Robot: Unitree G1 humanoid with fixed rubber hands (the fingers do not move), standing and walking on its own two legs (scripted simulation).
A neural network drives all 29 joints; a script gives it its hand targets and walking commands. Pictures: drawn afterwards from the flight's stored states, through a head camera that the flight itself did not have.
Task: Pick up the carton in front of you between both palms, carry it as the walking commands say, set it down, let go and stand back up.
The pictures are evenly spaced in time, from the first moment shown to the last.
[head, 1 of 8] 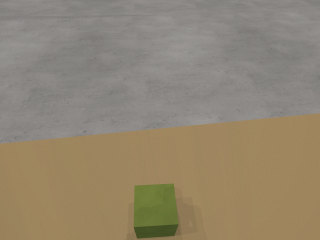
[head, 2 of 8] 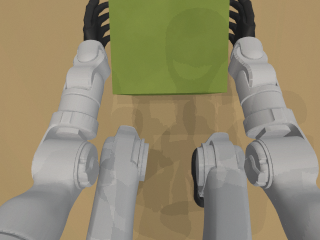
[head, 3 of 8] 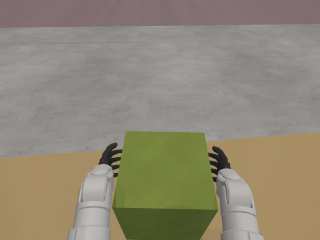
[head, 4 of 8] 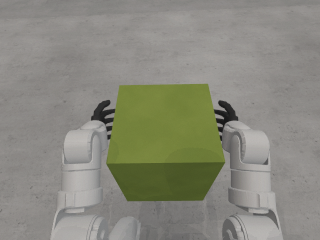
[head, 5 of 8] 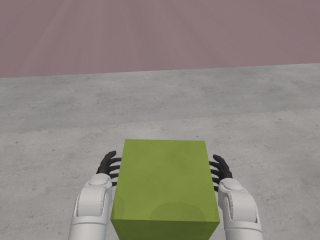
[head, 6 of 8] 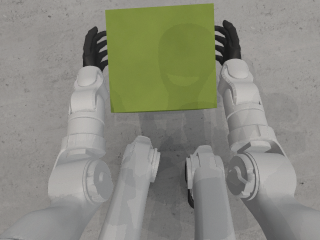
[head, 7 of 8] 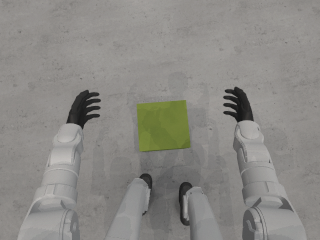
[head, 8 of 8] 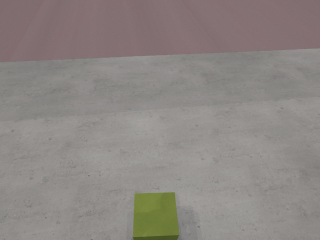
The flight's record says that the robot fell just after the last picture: no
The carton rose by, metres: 0.68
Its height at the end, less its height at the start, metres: -0.08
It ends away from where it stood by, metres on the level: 2.39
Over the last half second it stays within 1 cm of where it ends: yes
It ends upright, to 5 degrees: yes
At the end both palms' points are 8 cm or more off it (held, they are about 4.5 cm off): yes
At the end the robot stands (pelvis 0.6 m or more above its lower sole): yes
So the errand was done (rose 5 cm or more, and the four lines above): yes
